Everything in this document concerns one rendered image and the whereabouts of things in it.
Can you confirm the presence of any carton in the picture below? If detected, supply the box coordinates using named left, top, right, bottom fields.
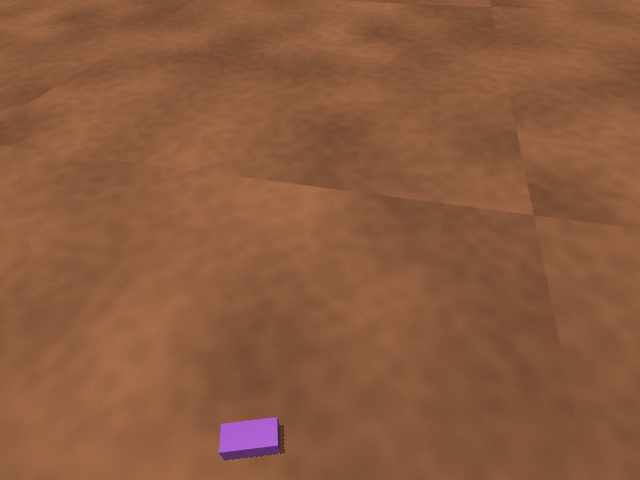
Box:
left=219, top=417, right=280, bottom=460

